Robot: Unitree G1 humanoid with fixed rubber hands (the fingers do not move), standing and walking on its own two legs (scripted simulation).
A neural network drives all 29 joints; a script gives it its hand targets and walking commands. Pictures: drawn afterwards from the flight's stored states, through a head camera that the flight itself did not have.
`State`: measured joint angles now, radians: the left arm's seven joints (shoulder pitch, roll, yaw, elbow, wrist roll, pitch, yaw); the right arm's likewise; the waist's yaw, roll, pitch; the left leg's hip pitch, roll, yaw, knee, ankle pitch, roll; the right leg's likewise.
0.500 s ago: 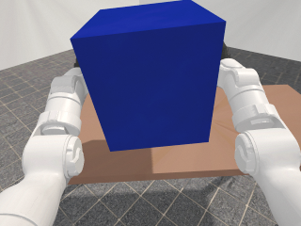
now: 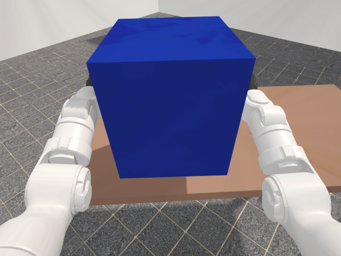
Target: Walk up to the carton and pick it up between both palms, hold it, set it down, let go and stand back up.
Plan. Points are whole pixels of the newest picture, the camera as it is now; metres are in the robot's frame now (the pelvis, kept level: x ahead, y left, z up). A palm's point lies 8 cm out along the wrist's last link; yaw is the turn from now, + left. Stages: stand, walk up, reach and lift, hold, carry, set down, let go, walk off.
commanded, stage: set down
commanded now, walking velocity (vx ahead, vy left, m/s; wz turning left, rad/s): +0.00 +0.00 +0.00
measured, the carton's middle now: (171, 94) +0.45 +0.01 +0.18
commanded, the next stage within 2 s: none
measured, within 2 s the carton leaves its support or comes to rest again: neither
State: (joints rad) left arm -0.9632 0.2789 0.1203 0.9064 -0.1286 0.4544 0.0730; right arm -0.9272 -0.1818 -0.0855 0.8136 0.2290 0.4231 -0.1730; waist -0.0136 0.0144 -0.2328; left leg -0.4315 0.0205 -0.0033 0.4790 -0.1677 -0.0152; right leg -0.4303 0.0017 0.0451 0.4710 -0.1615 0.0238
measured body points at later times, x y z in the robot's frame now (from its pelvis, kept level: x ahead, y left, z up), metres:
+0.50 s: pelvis +0.00 +0.00 +0.00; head -0.01 +0.00 +0.45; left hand +0.46 +0.20 +0.20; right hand +0.44 -0.16 +0.19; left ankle +0.04 +0.13 -0.74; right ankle +0.04 -0.13 -0.74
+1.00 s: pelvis +0.02 +0.00 +0.00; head +0.03 +0.00 +0.45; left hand +0.48 +0.19 +0.16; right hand +0.45 -0.17 +0.15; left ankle +0.04 +0.13 -0.74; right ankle +0.04 -0.13 -0.74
